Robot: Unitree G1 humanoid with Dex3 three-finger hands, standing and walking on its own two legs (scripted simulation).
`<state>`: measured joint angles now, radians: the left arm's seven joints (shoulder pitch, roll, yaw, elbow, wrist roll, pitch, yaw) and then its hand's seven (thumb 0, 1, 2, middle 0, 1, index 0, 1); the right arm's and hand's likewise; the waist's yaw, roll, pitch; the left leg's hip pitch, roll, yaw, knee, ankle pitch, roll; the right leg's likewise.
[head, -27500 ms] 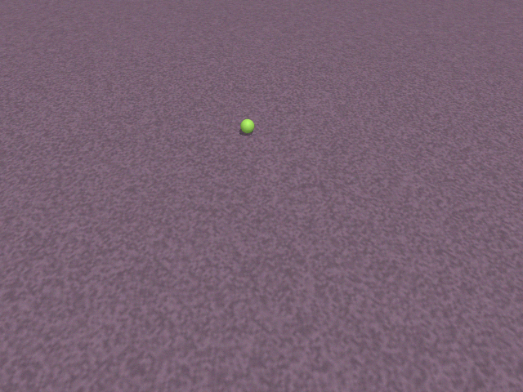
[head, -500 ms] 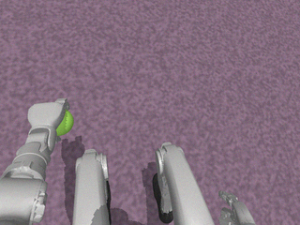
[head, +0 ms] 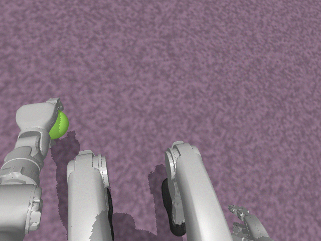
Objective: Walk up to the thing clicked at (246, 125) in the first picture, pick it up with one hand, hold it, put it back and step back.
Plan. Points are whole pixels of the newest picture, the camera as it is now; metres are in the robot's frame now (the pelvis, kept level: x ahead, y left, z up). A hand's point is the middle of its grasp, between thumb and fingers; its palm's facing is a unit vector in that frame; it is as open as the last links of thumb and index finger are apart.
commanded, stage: crouch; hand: left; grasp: from above
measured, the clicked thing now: (51, 123) +0.42 +0.25 -0.19
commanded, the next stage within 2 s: lower in 0.24 s
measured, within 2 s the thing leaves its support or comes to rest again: neither
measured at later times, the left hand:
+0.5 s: hand (53, 131) +0.40 +0.26 -0.21, palm faces -0.47 -0.07 -0.88, open 10.9 cm
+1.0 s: hand (61, 132) +0.41 +0.25 -0.27, palm faces -0.46 -0.09 -0.88, open 10.9 cm
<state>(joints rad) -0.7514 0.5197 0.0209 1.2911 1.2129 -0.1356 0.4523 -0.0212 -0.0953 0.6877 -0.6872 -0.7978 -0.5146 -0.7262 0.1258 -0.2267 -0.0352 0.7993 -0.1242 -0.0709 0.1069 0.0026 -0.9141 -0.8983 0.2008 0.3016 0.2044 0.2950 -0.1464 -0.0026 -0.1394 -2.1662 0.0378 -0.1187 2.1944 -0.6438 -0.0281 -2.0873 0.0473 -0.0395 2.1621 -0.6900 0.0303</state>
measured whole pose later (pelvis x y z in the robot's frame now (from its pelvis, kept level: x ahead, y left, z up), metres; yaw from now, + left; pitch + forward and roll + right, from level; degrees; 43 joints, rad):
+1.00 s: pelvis +0.00 +0.00 -0.07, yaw -2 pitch +32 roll -6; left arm -0.84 0.59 0.08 1.53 1.23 -0.17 0.58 -0.02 -0.10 0.70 -0.68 -0.79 -0.51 -0.72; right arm 0.09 -0.25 0.04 0.82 -0.19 -0.13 0.16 0.00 -0.91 -0.89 0.20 0.30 0.20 0.30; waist -0.21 -0.03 -0.05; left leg -2.33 0.03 -0.17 2.43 -0.66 -0.05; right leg -2.26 0.07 -0.07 2.38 -0.69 0.03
